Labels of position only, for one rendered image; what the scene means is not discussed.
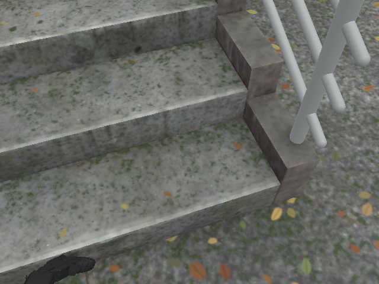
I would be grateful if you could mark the left robot hand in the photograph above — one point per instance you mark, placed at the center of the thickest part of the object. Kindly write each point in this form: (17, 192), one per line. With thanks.
(58, 268)

